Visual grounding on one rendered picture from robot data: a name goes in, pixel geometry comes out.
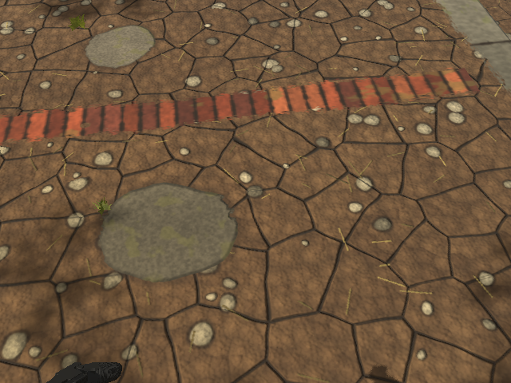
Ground robot left hand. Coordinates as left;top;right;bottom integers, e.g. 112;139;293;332
46;362;122;383

